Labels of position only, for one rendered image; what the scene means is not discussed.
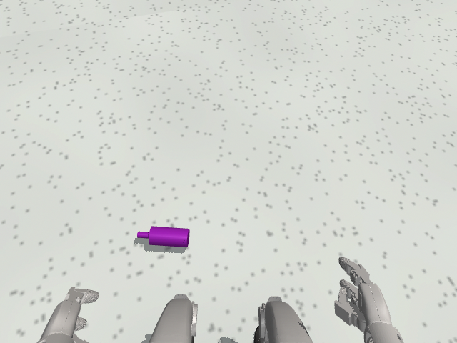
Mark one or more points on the right robot arm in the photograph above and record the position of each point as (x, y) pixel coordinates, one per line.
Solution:
(381, 333)

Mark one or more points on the left robot hand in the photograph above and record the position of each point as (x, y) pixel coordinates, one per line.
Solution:
(65, 318)

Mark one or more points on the right robot hand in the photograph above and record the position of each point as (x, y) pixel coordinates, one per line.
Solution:
(367, 305)

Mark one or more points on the bottle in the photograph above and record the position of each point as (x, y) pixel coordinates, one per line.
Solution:
(166, 236)

